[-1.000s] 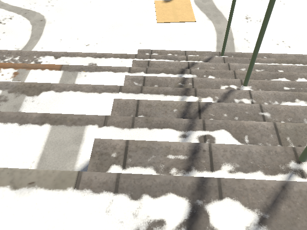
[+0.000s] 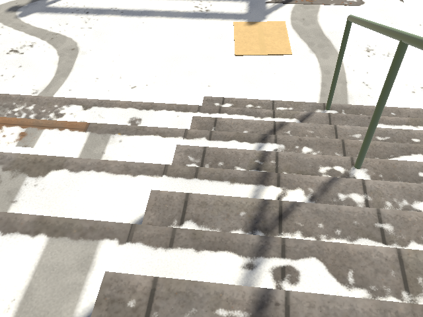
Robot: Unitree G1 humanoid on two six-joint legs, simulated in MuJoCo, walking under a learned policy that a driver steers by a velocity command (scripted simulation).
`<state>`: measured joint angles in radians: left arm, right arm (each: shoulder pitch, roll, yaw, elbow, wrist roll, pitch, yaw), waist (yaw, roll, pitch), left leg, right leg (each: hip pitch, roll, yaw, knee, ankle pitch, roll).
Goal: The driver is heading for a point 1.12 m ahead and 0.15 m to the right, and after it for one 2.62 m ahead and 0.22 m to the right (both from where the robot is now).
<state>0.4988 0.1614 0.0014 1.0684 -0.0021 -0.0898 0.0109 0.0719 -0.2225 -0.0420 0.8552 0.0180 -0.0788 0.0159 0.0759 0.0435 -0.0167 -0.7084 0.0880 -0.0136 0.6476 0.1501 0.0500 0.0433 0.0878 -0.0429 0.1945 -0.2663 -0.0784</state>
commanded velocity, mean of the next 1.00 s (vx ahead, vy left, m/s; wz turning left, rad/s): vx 0.50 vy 0.00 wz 0.00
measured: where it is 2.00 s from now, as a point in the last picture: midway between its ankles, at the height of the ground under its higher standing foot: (253, 246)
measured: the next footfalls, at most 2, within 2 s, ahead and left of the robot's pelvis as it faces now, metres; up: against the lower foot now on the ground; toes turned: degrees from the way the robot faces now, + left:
left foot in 0.14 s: +0.27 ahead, +0.11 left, +0.00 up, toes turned +2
right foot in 0.78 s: +0.55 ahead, -0.18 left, -0.14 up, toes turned -1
